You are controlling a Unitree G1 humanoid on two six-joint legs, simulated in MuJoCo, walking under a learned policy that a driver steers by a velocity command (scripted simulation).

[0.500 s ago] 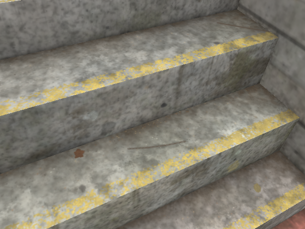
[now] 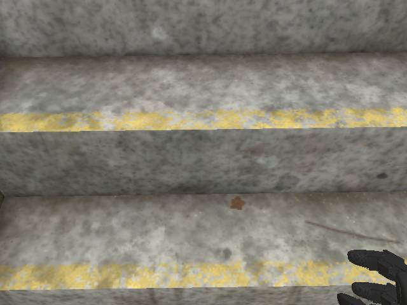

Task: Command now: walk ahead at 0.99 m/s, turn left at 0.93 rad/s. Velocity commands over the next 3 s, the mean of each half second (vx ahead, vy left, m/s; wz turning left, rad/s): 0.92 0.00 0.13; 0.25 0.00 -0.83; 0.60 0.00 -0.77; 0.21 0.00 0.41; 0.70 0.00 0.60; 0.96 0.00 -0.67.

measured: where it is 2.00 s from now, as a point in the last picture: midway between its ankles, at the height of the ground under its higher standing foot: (195, 76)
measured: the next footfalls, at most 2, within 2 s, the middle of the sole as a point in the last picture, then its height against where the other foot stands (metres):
left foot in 0.30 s outside the picture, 0.20 m higher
right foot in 0.82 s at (209, 245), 0.22 m higher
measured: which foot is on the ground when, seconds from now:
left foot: up 0.00-0.28, down 0.30-0.82, up 0.84-1.00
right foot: down 0.00-0.34, up 0.36-0.80, down 0.82-1.00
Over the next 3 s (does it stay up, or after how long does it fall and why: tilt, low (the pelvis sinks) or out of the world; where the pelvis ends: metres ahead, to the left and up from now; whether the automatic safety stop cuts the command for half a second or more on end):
stays up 1.13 -0.09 0.98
